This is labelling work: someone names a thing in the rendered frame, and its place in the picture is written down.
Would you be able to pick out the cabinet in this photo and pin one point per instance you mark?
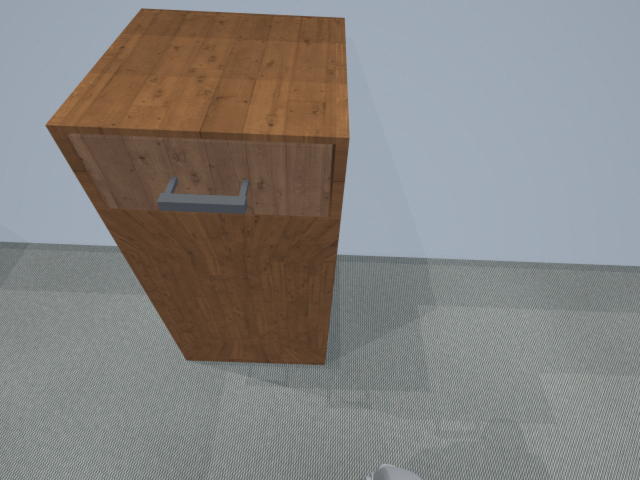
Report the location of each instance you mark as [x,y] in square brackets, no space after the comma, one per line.
[229,287]

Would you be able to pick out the handle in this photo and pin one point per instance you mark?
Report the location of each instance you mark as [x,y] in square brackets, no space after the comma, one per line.
[169,201]

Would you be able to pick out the drawer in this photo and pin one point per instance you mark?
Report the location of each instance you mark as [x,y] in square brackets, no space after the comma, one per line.
[130,172]

